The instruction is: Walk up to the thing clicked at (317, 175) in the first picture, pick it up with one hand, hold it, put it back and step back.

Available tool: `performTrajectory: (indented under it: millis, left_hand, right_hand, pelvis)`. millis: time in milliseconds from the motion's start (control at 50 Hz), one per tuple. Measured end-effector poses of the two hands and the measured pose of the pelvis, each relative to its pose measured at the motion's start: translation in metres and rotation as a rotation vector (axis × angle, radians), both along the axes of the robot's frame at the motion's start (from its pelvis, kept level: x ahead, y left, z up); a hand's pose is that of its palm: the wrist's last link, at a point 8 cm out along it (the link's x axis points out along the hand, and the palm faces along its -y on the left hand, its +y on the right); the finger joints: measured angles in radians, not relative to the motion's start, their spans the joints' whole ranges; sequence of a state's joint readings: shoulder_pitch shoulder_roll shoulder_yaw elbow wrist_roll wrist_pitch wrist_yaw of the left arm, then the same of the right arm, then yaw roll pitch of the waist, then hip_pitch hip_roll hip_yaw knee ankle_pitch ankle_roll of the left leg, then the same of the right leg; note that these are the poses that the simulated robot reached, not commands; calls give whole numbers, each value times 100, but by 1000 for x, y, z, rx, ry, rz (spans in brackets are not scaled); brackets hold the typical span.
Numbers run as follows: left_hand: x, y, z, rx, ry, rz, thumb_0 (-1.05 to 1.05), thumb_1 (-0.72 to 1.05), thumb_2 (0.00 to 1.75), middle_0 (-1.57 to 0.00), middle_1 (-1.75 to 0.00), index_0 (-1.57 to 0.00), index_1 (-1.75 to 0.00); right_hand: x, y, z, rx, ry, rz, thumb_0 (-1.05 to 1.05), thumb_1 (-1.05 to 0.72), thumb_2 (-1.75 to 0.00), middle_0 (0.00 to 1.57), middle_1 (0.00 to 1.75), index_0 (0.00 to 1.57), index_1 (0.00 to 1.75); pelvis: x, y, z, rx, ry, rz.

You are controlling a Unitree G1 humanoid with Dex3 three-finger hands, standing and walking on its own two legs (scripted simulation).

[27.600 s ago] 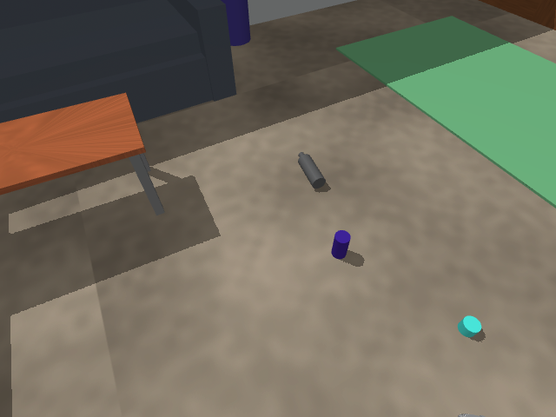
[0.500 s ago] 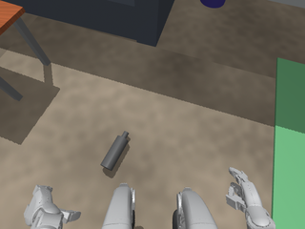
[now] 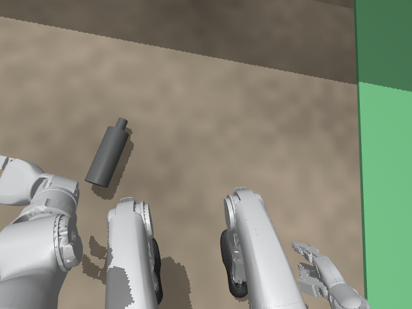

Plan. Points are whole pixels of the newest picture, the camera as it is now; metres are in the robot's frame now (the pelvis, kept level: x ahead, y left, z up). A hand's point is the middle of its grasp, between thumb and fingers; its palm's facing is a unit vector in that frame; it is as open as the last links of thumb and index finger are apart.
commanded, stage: rise first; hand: left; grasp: from above
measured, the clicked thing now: (110, 150) +0.51 +0.26 -0.42
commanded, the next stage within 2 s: none
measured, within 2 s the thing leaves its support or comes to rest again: neither
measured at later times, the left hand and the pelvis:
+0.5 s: hand (67, 169) +0.41 +0.31 -0.23, palm faces -0.07 -0.43 -0.90, open 13.8 cm; pelvis -0.01 +0.00 -0.09, yaw -2 degrees
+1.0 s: hand (73, 168) +0.42 +0.32 -0.28, palm faces -0.08 -0.43 -0.90, open 13.9 cm; pelvis +0.00 +0.00 -0.12, yaw -4 degrees
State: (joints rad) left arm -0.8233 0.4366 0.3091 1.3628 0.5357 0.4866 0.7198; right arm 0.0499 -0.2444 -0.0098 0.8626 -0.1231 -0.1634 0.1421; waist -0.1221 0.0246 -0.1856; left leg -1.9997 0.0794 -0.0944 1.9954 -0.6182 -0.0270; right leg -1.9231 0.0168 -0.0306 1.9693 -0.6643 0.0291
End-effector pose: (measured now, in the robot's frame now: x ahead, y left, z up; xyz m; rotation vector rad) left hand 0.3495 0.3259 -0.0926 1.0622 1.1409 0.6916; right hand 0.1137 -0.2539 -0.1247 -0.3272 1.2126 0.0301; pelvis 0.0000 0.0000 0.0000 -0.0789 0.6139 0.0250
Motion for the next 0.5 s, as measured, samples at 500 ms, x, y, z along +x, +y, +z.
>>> performTrajectory:
  millis: [500]
  left_hand:
    - [57, -7, -83, -62, 14, 45, 0, -51, 101, -9, -109, -10, -109]
  right_hand:
    - [-82, -25, -76, 51, 178, -43, 1, -92, -90, 20, 30, 20, 30]
  pelvis:
    - [-5, -2, -89, 1, -4, -29]
